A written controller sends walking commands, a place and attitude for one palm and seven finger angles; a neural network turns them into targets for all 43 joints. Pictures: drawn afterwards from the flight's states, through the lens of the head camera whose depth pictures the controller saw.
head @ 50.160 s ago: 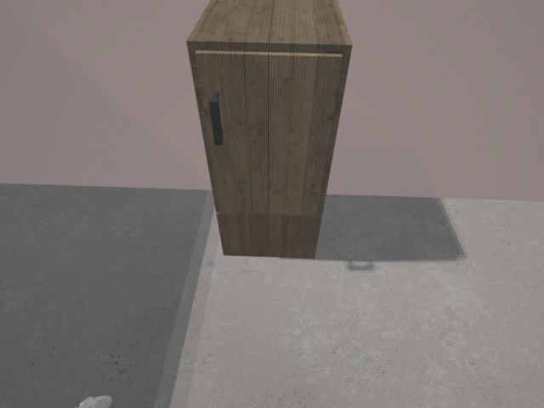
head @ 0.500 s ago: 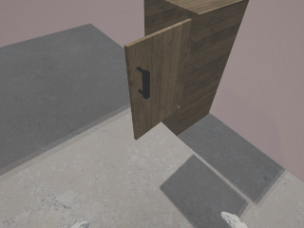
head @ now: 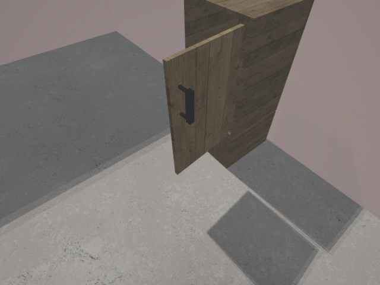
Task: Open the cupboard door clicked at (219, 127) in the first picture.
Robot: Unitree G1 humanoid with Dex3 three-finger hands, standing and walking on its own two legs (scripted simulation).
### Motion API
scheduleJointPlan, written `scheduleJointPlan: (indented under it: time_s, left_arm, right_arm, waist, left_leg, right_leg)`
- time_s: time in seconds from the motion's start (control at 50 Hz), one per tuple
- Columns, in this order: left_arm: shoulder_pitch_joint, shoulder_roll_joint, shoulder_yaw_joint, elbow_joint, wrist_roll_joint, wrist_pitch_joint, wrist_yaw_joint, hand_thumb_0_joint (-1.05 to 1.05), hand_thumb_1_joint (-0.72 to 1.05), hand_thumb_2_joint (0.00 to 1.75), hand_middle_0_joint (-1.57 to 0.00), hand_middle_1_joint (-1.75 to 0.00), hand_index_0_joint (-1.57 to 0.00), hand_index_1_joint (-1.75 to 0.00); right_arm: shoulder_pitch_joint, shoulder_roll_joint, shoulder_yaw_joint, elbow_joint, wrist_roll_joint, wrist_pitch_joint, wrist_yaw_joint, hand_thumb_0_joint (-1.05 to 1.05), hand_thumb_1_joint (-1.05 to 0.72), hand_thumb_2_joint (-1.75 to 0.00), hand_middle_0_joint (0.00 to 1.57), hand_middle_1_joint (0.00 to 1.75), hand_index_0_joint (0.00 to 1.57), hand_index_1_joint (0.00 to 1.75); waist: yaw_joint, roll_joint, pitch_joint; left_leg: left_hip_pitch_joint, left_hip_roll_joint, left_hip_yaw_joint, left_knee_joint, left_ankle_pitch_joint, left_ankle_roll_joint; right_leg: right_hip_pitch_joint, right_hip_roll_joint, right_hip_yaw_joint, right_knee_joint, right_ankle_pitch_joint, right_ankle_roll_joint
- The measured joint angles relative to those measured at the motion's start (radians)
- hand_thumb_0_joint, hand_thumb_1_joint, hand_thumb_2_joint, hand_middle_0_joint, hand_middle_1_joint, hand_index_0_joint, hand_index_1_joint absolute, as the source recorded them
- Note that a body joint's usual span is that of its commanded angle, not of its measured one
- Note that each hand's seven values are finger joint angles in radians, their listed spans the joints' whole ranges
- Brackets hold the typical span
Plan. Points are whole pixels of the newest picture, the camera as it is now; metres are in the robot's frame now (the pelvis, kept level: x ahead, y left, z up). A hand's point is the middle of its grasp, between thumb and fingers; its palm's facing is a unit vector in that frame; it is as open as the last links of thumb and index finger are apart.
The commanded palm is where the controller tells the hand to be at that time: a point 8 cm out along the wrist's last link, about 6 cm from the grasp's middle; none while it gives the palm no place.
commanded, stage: let the arm hang, fingers relaxed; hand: left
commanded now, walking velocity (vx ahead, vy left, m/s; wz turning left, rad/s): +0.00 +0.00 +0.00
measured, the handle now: (185, 104) +0.68 +0.06 -0.03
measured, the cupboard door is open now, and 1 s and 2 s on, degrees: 95 95 95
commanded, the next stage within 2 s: look to check the result in 0.36 s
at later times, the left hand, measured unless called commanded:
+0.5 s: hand out of the picture +0.01 +0.14 -0.17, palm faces +0.03 -0.98 -0.19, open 7.3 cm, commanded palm none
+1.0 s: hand out of the picture +0.02 +0.13 -0.17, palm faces +0.04 -0.98 -0.19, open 7.3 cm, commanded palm none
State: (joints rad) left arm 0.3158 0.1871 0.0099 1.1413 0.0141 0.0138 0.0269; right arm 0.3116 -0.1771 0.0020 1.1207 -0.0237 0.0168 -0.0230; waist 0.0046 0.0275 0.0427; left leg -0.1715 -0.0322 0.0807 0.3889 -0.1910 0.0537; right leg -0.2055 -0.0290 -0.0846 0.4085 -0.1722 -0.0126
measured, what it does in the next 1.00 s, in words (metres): stands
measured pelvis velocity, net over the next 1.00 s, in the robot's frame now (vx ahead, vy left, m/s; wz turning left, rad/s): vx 0.03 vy -0.04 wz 0.00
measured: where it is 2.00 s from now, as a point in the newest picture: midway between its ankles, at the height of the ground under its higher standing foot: outside the picture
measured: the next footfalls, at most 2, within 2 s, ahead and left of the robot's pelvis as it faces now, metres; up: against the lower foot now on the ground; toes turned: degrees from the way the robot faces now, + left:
none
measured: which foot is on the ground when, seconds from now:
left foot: down 0.00-1.00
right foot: down 0.00-1.00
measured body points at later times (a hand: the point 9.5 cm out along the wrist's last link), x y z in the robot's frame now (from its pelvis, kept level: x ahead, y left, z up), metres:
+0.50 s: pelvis +0.02 -0.02 +0.00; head +0.02 -0.03 +0.45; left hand +0.01 +0.20 -0.16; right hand -0.01 -0.22 -0.17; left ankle +0.02 +0.08 -0.74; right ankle +0.03 -0.11 -0.74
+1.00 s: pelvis +0.03 -0.04 +0.00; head +0.04 -0.04 +0.45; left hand +0.02 +0.18 -0.16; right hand +0.01 -0.24 -0.17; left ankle +0.02 +0.08 -0.74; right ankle +0.03 -0.11 -0.74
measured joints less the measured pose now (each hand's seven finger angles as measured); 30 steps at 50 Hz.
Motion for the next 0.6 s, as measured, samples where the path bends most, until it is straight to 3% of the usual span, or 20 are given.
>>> scheduleJointPlan:
  time_s: [0.2, 0.32, 0.6]
  left_arm:
    - [-0.056, -0.053, -0.01, 0.002, -0.002, -0.012, 0.01, 0.01, 0.91, 0.9, -0.2, -0.3, -0.2, -0.3]
    - [-0.053, -0.053, -0.008, 0.005, -0.005, -0.015, 0.012, 0.01, 0.93, 0.9, -0.2, -0.3, -0.2, -0.3]
    - [-0.016, -0.077, -0.009, 0.018, -0.007, -0.021, 0.011, 0.0, 0.91, 0.9, -0.2, -0.3, -0.2, -0.3]
  right_arm:
    - [0.001, 0.044, 0.009, 0.027, 0.001, -0.013, -0.005, 0.0, -0.91, -0.9, 0.2, 0.3, 0.2, 0.3]
    - [-0.004, 0.065, 0.01, 0.028, 0.001, -0.016, -0.007, 0.0, -0.91, -0.9, 0.2, 0.3, 0.2, 0.3]
    - [-0.012, 0.057, 0.002, 0.034, 0.003, -0.016, -0.013, 0.0, -0.91, -0.9, 0.2, 0.3, 0.2, 0.3]
  waist:
    - [-0.013, -0.008, -0.016]
    - [-0.015, -0.012, -0.013]
    - [-0.008, -0.01, -0.001]
  left_leg:
    - [0.022, 0.006, 0.004, -0.008, -0.008, -0.009]
    - [0.023, 0.016, 0.003, -0.003, -0.016, -0.018]
    - [0.033, 0.03, -0.006, -0.005, -0.027, -0.033]
  right_leg:
    - [0.013, 0.007, 0.005, 0.004, -0.013, -0.006]
    - [0.017, 0.016, 0.004, 0.004, -0.02, -0.014]
    - [0.032, 0.031, -0.005, -0.007, -0.029, -0.027]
